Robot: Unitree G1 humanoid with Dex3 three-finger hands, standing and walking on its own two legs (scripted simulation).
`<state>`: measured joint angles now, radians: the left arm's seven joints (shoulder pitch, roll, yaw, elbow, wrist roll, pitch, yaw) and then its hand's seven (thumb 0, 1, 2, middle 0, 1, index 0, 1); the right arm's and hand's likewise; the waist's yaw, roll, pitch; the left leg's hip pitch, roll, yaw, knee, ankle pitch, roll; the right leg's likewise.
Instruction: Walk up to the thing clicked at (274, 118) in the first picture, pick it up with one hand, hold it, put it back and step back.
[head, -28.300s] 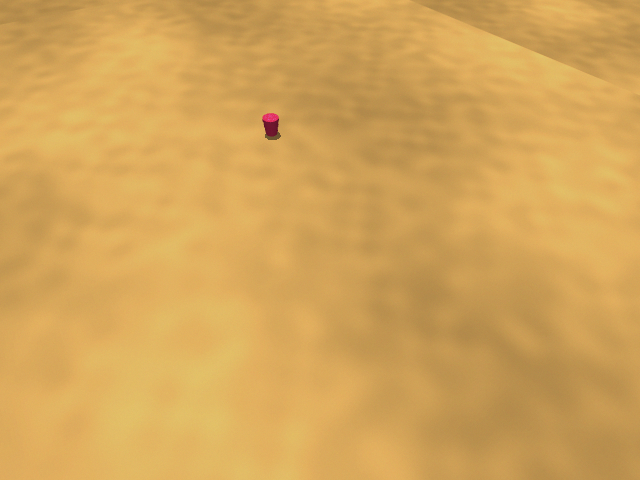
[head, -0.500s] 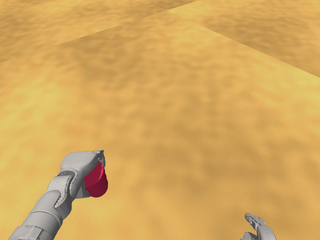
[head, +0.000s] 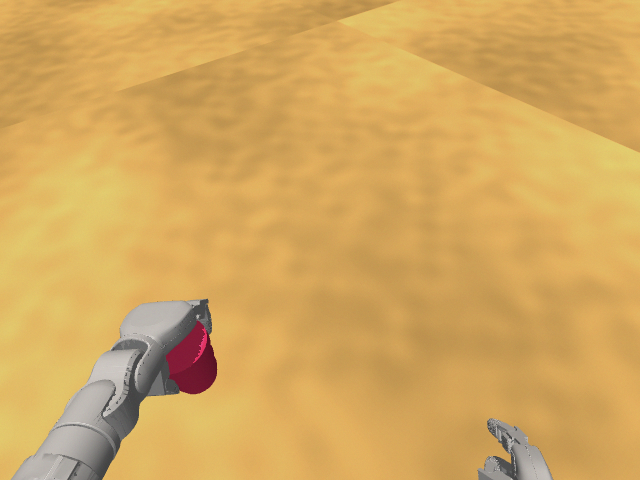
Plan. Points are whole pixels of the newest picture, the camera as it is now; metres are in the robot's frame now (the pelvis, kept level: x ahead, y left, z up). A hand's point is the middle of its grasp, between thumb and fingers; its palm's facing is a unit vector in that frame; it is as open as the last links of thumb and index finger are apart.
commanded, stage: hold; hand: left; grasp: from above
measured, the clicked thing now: (187, 360) +0.30 +0.21 -0.07
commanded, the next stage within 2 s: crouch in 0.30 s
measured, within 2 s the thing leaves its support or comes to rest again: neither
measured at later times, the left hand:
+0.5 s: hand (172, 352) +0.29 +0.22 -0.03, palm faces -0.44 -0.07 -0.90, open 10.9 cm
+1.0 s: hand (208, 371) +0.34 +0.23 -0.20, palm faces -0.42 +0.03 -0.91, open 10.9 cm
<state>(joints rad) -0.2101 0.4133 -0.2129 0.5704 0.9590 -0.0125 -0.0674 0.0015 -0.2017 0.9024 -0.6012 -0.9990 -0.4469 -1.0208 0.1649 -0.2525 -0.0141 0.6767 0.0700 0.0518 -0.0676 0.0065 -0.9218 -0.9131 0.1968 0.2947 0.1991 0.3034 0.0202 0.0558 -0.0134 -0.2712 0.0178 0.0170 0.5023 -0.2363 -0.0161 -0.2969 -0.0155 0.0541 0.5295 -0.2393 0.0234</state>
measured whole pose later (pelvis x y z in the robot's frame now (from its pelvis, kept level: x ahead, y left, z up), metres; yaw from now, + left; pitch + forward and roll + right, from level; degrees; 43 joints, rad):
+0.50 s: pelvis +0.01 +0.00 +0.00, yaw +0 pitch +0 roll +1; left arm -0.22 0.40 -0.22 0.60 0.97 0.00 -0.05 0.01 -0.18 0.86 -0.59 -1.00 -0.44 -1.02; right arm 0.17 -0.25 -0.02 0.68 0.07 0.07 -0.06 0.01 -0.92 -0.91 0.20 0.29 0.20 0.30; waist 0.01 0.05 -0.01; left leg -0.26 0.02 0.02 0.48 -0.23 -0.01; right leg -0.28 -0.02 0.05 0.51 -0.24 0.03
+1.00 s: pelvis -0.02 +0.01 -0.10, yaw +1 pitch +20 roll -1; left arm -0.59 0.35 -0.17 1.17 1.15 -0.04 0.33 -0.01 -0.19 0.88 -0.60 -0.99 -0.45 -1.01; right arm 0.23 -0.27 -0.08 0.72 -0.01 0.02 -0.01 0.00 -0.92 -0.91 0.20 0.30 0.20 0.30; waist -0.08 0.01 -0.15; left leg -1.06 0.02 -0.03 1.18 -0.47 -0.02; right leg -1.05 0.00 0.03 1.16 -0.46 0.04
